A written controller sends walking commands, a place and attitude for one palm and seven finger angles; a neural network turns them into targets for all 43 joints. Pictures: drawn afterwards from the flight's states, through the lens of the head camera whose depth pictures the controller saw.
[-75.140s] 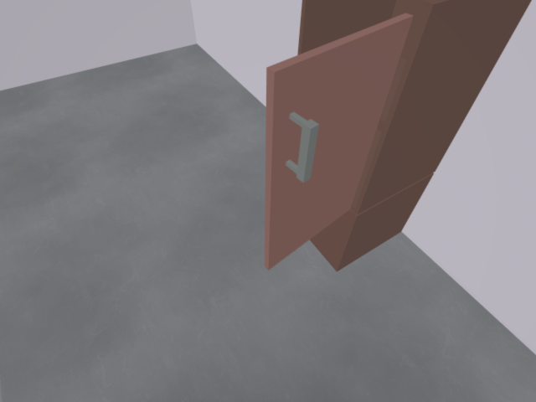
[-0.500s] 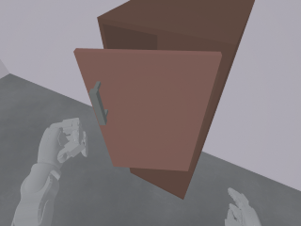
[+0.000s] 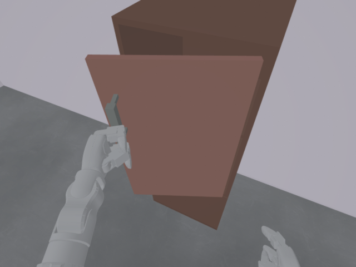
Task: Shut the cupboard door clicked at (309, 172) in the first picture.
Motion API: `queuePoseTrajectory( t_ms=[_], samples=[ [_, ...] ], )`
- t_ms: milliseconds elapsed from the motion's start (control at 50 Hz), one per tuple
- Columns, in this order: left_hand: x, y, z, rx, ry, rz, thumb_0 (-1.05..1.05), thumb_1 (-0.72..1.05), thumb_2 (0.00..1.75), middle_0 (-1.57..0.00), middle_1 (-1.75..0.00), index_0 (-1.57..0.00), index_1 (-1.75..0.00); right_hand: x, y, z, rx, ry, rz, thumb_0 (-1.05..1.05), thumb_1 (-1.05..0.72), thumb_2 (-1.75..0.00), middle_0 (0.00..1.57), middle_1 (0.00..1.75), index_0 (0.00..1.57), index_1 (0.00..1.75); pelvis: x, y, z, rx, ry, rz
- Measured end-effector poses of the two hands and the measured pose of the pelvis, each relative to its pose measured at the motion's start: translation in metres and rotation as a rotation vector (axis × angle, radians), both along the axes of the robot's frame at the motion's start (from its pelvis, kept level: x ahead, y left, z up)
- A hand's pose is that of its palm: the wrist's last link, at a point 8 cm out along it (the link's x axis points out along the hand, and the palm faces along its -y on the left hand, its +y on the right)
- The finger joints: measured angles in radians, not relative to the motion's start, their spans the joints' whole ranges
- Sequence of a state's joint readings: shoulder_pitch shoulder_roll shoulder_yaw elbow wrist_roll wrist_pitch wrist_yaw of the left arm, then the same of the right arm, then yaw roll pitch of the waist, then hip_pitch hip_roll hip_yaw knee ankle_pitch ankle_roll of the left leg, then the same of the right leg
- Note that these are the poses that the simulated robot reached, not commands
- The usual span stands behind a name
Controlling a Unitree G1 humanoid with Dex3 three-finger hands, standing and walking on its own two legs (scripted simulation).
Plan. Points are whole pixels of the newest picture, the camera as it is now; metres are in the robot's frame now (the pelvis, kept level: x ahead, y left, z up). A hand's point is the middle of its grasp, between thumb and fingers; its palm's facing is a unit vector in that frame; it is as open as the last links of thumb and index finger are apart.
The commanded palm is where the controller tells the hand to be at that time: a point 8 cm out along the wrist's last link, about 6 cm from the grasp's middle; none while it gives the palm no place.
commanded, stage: bring the fist close to the handle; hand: left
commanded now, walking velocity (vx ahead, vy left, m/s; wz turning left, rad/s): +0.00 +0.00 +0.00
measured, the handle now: (118, 120) +0.42 +0.17 +0.11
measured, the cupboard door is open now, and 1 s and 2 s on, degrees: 23 17 0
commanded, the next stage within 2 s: push the door shut along its arc in 0.32 s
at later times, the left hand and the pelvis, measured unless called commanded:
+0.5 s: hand (123, 148) +0.32 +0.14 +0.13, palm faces +0.03 -1.00 -0.05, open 3.1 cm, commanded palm +0.30 +0.19 +0.12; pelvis +0.00 -0.02 +0.00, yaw +0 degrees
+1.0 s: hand (131, 130) +0.38 +0.13 +0.12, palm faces -0.12 -0.99 -0.05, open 3.1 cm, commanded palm +0.37 +0.18 +0.12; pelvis -0.01 -0.02 +0.00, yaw +1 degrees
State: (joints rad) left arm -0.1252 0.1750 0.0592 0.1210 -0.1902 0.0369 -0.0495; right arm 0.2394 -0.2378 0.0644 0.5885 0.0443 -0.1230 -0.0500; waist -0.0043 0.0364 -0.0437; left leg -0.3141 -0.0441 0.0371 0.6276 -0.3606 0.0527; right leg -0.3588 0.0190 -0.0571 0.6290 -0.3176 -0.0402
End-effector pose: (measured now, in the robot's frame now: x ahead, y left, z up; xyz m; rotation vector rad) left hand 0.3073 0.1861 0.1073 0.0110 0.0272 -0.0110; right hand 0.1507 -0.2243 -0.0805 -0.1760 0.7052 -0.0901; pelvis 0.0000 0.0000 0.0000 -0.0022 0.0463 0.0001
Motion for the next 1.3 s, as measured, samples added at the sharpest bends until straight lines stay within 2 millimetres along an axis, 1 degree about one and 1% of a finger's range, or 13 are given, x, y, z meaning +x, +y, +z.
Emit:
queuePoseTrajectory(
  t_ms=[120, 200, 280, 320, 420, 460, 500, 560, 620, 660, 740, 940, 1300],
  samples=[
    [-0.003, 0.008, 0.018, 0.024, -0.103, 0.048, 0.02, 0.9, 0.9, -1.3, -1.49, -1.3, -1.5, -0.005, -0.006, 0.001, 0.001, 0.016, -0.003, 0.01, -0.9, -0.9, 0.2, 0.3, 0.21, 0.3, 0.002, -0.003, 0.001, 0.001, -0.008, -0.006],
    [-0.008, 0.01, 0.01, 0.037, -0.045, 0.04, 0.02, 0.9, 0.9, -1.3, -1.5, -1.3, -1.5, -0.004, -0.01, 0.0, 0.003, 0.024, -0.001, 0.01, -0.9, -0.9, 0.2, 0.3, 0.21, 0.3, 0.0, -0.005, 0.001, -0.002, -0.016, 0.004],
    [-0.012, 0.004, -0.002, 0.025, 0.016, 0.026, 0.02, 0.9, 0.9, -1.3, -1.5, -1.3, -1.5, -0.002, -0.013, 0.001, -0.007, 0.021, -0.003, 0.01, -0.9, -0.9, 0.2, 0.3, 0.21, 0.3, -0.003, -0.007, 0.002, -0.001, -0.019, 0.009],
    [-0.012, 0.001, -0.001, 0.021, 0.003, 0.025, 0.02, 0.9, 0.9, -1.3, -1.5, -1.3, -1.5, 0.0, -0.015, 0.002, -0.013, 0.015, -0.002, 0.01, -0.9, -0.9, 0.2, 0.3, 0.21, 0.3, -0.005, -0.008, 0.002, 0.001, -0.02, 0.009],
    [-0.009, -0.001, 0.018, 0.025, -0.097, 0.039, 0.02, 0.9, 0.9, -1.3, -1.5, -1.3, -1.5, 0.003, -0.017, 0.005, -0.009, -0.006, 0.003, 0.01, -0.9, -0.9, 0.2, 0.3, 0.2, 0.3, -0.005, -0.013, 0.002, 0.004, -0.02, 0.005],
    [-0.008, 0.001, 0.022, 0.031, -0.106, 0.045, 0.02, 0.9, 0.9, -1.3, -1.5, -1.3, -1.5, 0.003, -0.017, 0.005, 0.0, -0.009, 0.003, 0.01, -0.9, -0.9, 0.2, 0.3, 0.2, 0.3, -0.004, -0.015, 0.002, 0.005, -0.021, 0.005],
    [-0.006, 0.003, 0.02, 0.039, -0.081, 0.042, 0.02, 0.9, 0.9, -1.3, -1.5, -1.3, -1.5, 0.003, -0.018, 0.005, 0.007, -0.008, 0.003, 0.01, -0.9, -0.9, 0.2, 0.3, 0.21, 0.3, -0.004, -0.016, 0.002, 0.005, -0.023, 0.007],
    [-0.003, 0.004, 0.008, 0.048, -0.009, 0.026, 0.02, 0.9, 0.9, -1.3, -1.5, -1.3, -1.5, 0.001, -0.021, 0.003, 0.005, 0.003, 0.001, 0.01, -0.9, -0.9, 0.2, 0.3, 0.21, 0.3, -0.007, -0.018, 0.002, 0.005, -0.025, 0.013],
    [0.004, 0.006, 0.001, 0.047, 0.029, 0.01, 0.02, 0.9, 0.9, -1.3, -1.5, -1.3, -1.5, -0.003, -0.026, 0.001, -0.009, 0.023, -0.006, 0.01, -0.9, -0.9, 0.2, 0.3, 0.21, 0.3, -0.01, -0.021, 0.002, 0.005, -0.023, 0.015],
    [0.01, 0.005, 0.003, 0.044, 0.011, 0.001, 0.02, 0.9, 0.9, -1.3, -1.5, -1.3, -1.5, -0.007, -0.03, -0.001, -0.02, 0.036, -0.012, 0.01, -0.9, -0.9, 0.2, 0.3, 0.21, 0.3, -0.011, -0.022, 0.001, 0.006, -0.02, 0.015],
    [0.026, 0.005, 0.017, 0.048, -0.056, -0.025, 0.02, 0.9, 0.9, -1.3, -1.5, -1.3, -1.5, -0.015, -0.036, -0.005, -0.035, 0.063, -0.024, 0.01, -0.9, -0.9, 0.2, 0.3, 0.21, 0.3, -0.012, -0.023, 0.001, 0.006, -0.008, 0.016],
    [0.055, 0.005, 0.012, 0.035, -0.018, -0.086, 0.02, 0.9, 0.9, -1.31, -1.5, -1.31, -1.5, -0.04, -0.046, -0.015, -0.043, 0.142, -0.067, 0.01, -0.9, -0.9, 0.2, 0.3, 0.21, 0.3, -0.011, -0.02, -0.001, 0.007, 0.02, 0.016],
    [0.105, -0.01, 0.012, 0.028, -0.016, -0.186, 0.02, 0.9, 0.9, -1.3, -1.5, -1.3, -1.5, -0.078, -0.04, -0.026, -0.052, 0.253, -0.11, 0.01, -0.9, -0.9, 0.2, 0.3, 0.21, 0.3, -0.013, -0.009, -0.004, 0.002, 0.071, 0.013]
  ],
)
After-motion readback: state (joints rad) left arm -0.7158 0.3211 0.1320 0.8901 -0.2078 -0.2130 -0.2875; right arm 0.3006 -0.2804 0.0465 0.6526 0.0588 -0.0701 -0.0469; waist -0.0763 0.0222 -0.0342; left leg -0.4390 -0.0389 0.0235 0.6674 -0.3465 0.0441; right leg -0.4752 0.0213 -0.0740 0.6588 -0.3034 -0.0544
